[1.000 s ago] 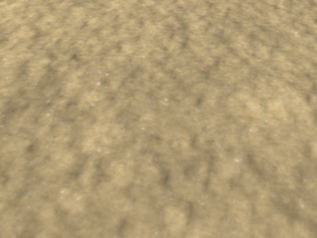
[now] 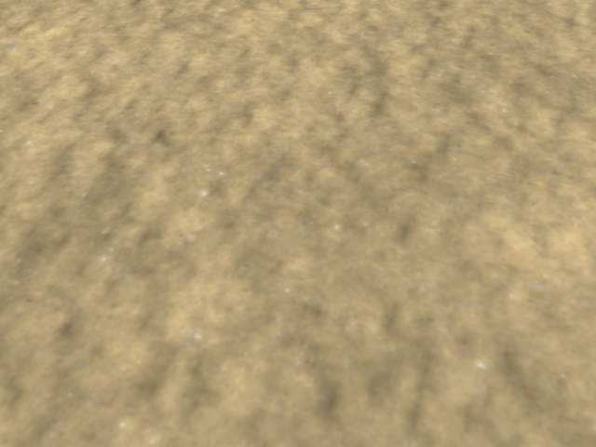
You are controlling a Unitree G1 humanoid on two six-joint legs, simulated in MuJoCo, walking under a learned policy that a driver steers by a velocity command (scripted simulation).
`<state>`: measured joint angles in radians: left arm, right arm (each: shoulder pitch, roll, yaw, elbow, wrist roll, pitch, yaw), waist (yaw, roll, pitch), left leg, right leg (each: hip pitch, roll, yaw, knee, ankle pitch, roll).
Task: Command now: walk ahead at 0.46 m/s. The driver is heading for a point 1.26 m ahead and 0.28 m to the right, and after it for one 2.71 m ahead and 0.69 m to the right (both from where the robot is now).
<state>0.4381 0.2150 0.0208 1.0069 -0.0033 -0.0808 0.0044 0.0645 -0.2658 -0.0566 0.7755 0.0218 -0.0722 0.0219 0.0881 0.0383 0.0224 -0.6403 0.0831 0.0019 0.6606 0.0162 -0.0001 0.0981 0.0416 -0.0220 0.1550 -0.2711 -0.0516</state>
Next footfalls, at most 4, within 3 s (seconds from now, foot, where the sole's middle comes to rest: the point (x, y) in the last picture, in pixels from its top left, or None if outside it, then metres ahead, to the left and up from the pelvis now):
0.16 left None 0.29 0.13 -0.78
0.68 right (398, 408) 0.58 -0.11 -0.78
1.22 left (306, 290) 0.89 0.12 -0.78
1.76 right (425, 237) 1.09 -0.20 -0.78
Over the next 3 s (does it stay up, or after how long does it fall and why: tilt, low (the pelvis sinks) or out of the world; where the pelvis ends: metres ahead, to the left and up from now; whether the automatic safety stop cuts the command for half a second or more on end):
stays up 1.41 -0.21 -0.03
